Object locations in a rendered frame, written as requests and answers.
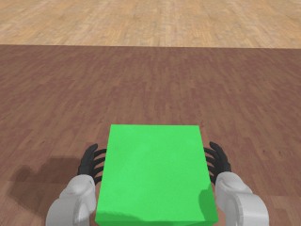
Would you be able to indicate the robot right hand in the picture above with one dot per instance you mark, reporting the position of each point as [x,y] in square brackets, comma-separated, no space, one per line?
[219,161]

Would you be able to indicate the robot left forearm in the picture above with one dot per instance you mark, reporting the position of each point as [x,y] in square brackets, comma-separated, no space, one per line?
[75,204]

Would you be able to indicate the carton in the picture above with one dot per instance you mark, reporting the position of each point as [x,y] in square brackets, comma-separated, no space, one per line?
[155,175]

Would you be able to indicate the robot right forearm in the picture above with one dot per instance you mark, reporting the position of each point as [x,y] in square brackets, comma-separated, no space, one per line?
[240,206]

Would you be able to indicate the robot left hand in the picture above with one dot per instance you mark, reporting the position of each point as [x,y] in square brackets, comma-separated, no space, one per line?
[88,163]

